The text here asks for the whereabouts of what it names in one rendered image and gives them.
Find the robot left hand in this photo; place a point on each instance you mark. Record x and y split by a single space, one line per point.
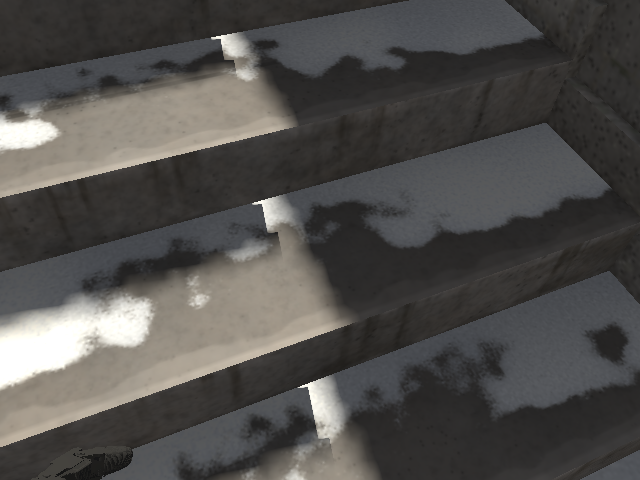
89 464

